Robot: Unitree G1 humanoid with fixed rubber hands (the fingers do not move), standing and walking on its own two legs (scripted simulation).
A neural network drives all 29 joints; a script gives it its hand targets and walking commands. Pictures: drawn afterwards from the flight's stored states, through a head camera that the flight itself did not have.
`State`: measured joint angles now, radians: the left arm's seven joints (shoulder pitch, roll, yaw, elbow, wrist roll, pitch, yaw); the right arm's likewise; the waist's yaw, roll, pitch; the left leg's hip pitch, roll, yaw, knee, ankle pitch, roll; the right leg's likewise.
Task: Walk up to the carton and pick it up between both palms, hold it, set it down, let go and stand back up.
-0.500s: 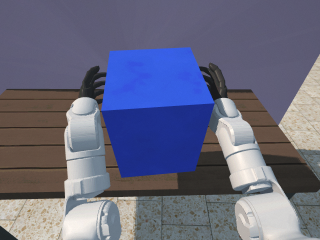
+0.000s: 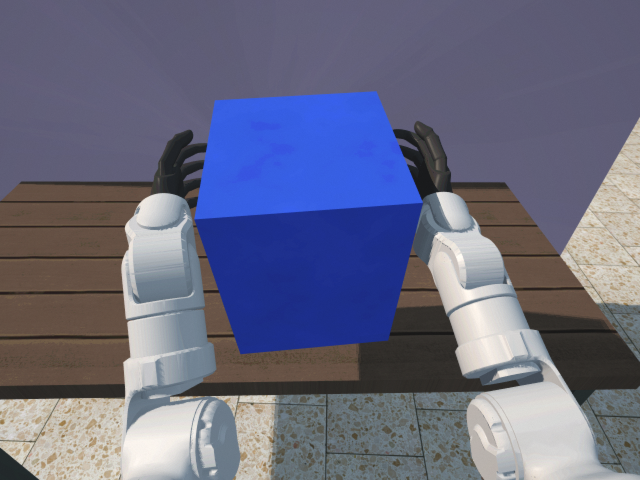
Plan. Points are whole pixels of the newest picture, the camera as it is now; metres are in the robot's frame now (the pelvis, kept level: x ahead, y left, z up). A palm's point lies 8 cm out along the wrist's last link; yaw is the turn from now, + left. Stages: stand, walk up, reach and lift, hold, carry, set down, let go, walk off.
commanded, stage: hold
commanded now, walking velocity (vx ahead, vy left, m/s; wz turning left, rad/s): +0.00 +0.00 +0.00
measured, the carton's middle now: (306, 226) +0.39 +0.01 +0.17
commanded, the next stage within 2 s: none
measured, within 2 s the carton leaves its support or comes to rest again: neither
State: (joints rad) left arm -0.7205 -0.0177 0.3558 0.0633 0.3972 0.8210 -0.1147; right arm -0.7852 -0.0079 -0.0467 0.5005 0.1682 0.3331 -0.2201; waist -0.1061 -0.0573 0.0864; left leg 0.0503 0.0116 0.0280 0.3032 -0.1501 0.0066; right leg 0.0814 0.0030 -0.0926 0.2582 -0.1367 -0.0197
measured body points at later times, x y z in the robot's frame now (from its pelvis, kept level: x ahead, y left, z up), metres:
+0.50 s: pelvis +0.00 +0.00 +0.00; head -0.05 +0.03 +0.45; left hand +0.38 +0.16 +0.24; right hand +0.38 -0.14 +0.23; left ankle +0.03 +0.11 -0.75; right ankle +0.02 -0.10 -0.75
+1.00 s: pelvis +0.00 +0.00 +0.00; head -0.05 +0.03 +0.45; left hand +0.38 +0.16 +0.23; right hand +0.38 -0.14 +0.23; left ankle +0.03 +0.11 -0.75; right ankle +0.02 -0.10 -0.75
